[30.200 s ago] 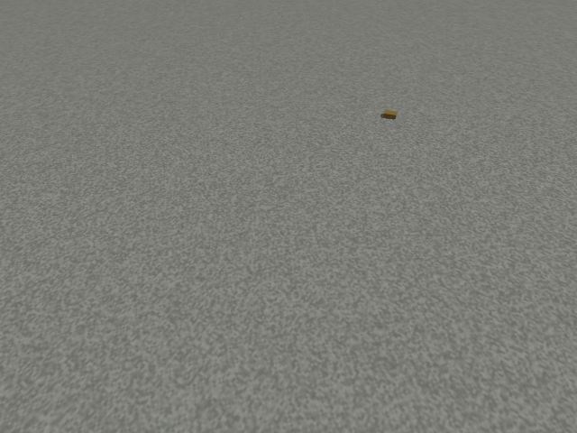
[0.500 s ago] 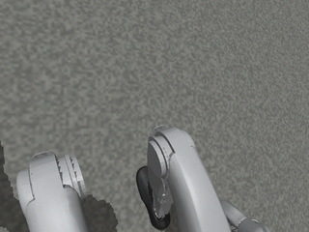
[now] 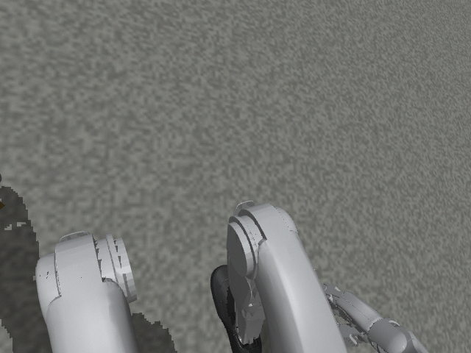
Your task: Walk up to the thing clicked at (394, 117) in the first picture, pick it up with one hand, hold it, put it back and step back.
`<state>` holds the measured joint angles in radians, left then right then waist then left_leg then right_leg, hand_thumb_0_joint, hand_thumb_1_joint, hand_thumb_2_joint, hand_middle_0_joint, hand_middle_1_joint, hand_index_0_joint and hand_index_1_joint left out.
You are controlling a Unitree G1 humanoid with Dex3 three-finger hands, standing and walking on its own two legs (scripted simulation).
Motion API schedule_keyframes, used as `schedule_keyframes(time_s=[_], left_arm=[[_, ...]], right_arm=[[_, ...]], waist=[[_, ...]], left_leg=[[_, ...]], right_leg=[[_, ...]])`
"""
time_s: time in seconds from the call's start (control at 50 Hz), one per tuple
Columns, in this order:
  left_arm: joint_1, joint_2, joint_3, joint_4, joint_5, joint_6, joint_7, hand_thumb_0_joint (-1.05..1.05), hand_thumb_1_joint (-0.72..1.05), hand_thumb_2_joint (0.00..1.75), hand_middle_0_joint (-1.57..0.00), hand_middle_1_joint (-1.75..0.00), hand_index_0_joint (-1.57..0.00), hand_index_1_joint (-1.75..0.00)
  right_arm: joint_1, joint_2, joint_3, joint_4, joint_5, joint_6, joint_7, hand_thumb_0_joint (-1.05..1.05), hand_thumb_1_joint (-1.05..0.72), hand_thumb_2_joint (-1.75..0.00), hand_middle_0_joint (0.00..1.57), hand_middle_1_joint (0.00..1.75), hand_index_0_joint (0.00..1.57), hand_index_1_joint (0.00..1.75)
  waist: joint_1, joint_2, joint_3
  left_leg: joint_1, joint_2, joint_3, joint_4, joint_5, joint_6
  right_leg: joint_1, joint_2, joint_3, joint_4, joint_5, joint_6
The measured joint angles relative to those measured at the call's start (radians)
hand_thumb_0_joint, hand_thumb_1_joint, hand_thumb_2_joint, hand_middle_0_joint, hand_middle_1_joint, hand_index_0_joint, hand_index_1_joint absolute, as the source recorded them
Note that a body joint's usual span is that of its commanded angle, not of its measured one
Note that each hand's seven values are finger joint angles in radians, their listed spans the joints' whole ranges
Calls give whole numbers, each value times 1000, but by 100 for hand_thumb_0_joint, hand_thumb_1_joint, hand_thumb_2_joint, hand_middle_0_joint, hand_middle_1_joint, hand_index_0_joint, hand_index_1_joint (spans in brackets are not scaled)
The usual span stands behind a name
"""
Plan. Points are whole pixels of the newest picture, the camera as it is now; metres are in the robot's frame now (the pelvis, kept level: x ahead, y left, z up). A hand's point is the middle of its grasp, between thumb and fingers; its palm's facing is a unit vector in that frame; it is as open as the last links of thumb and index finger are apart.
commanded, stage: close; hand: left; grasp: from above
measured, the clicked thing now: out of the picture +0.38 +0.36 -0.26
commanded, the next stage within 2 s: go down in 0.42 s
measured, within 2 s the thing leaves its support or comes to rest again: neither
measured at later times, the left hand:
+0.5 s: hand out of the picture +0.35 +0.33 -0.23, palm faces -0.49 -0.18 -0.85, open 11.2 cm
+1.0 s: hand out of the picture +0.38 +0.39 -0.12, palm faces -0.35 -0.07 -0.94, open 13.1 cm
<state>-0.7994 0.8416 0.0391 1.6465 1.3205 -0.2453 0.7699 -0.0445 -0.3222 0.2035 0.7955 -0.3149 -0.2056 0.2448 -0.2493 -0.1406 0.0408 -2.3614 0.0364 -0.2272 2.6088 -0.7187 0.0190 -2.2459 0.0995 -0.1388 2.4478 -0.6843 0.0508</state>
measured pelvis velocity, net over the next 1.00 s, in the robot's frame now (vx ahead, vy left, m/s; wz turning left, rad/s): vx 0.01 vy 0.00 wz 0.06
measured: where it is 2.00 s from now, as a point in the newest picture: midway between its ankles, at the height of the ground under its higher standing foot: outside the picture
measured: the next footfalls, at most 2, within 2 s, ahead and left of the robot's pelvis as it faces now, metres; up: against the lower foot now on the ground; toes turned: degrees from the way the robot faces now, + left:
none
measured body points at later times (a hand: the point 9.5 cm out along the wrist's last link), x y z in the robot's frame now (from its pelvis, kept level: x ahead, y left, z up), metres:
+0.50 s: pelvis +0.00 -0.01 +0.00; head +0.23 +0.13 +0.36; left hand +0.37 +0.34 -0.18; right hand +0.11 -0.26 -0.08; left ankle +0.06 +0.12 -0.25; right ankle +0.11 -0.13 -0.25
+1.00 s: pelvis +0.01 +0.00 +0.03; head +0.21 +0.10 +0.41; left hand +0.40 +0.39 -0.07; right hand +0.15 -0.25 -0.08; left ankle +0.06 +0.12 -0.25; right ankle +0.11 -0.13 -0.25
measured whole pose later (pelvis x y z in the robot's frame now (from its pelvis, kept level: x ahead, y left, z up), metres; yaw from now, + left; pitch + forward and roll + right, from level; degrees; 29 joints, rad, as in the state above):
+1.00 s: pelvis +0.01 +0.00 +0.03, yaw +3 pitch +31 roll -12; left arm -0.65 0.78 0.11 1.08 1.16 -0.17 0.36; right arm 0.07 -0.28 0.06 0.76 -0.18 -0.13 0.25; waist -0.14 0.00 -0.07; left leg -2.35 0.00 -0.19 2.51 -0.73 0.00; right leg -2.22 0.05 -0.11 2.39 -0.74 0.05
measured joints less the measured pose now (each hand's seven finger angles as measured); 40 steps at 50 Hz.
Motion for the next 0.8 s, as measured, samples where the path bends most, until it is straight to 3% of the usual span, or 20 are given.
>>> schedule_keyframes(time_s=[0.08, 0.12, 0.2, 0.26, 0.32, 0.4, 0.48, 0.56, 0.62, 0.72, 0.8], left_arm=[[-54, 53, 79, 24, -31, 12, -78, 0, 7, 51, -38, -74, -47, -66], [-67, 88, 99, 28, -47, 8, -121, 0, 7, 51, -38, -74, -47, -66], [-49, 110, 115, -29, -74, -40, -193, 0, 5, 51, -38, -78, -47, -70], [-17, 112, 101, -73, -67, -80, -246, 0, 4, 52, -38, -80, -46, -71], [11, 108, 95, -76, -69, -132, -266, 0, 4, 54, -37, -80, -45, -71], [45, 112, 127, -69, -48, -212, -239, 0, 2, 56, -36, -78, -43, -71], [64, 109, 118, -71, 15, -258, -171, 0, 0, 58, -34, -77, -41, -70], [86, 76, 93, -77, 65, -240, -70, 0, 1, 57, -34, -76, -41, -69], [91, 54, 64, -62, 87, -187, 1, 0, 0, 58, -33, -78, -40, -70], [66, 5, 39, -48, 43, -67, 42, 0, -12, 68, -22, -90, -30, -82], [28, -11, 54, -90, -1, -2, -16, 0, -22, 75, -13, -101, -22, -93]], right_arm=[[10, 4, 11, -39, 17, -21, 9, 0, -88, -89, 20, 30, 20, 30], [18, 9, 16, -52, 15, -24, 9, 0, -88, -89, 20, 30, 20, 30], [45, 15, 23, -53, 13, -10, 8, 0, -89, -89, 20, 30, 20, 30], [59, 18, 30, -52, 14, 18, 8, 0, -89, -89, 20, 30, 20, 30], [58, 22, 43, -53, 14, 45, 5, 0, -89, -89, 20, 30, 20, 30], [47, 24, 69, -67, 11, 73, -4, 0, -89, -89, 20, 30, 20, 30], [36, 25, 71, -59, -14, 88, -18, 0, -88, -89, 20, 30, 20, 30], [16, 18, 62, -16, -38, 91, -27, 0, -88, -89, 20, 30, 20, 30], [6, 13, 41, 6, -40, 77, -31, 0, -88, -89, 20, 30, 20, 30], [11, -1, 1, 17, -23, 37, -19, 0, -88, -89, 20, 30, 20, 30], [26, -6, -20, 10, 3, 12, 2, 0, -89, -89, 20, 30, 20, 30]], waist=[[-23, -3, 33], [-34, -7, 53], [-24, 3, 75], [-14, 20, 79], [-6, 30, 85], [-2, 16, 102], [-1, -13, 101], [3, -27, 74], [1, -31, 47], [6, -7, 1], [17, 19, -22]], left_leg=[[-8, -13, -6, 1, 0, -4], [-9, -20, -12, 2, -2, -10], [0, -30, -24, 2, -16, -26], [13, -33, -31, -1, -28, -35], [29, -28, -35, -6, -34, -38], [49, -18, -43, -9, -27, -43], [60, -13, -44, -5, -13, -51], [65, -6, -39, 4, -10, -50], [63, 2, -31, 6, -11, -44], [29, 1, -15, -1, -3, -26], [3, -8, -5, -6, 0, -16]], right_leg=[[2, -10, -5, 1, -10, 5], [5, -15, -9, 3, -16, 9], [15, -23, -18, 4, -32, 12], [25, -26, -23, 2, -43, 12], [34, -22, -25, -4, -42, 15], [41, -12, -31, -10, -19, 12], [40, -7, -30, -3, 3, 6], [37, 0, -25, 7, 12, 6], [31, 6, -19, 9, 16, 6], [9, 3, -9, 3, 11, -2], [-3, -7, -4, 1, 0, -5]])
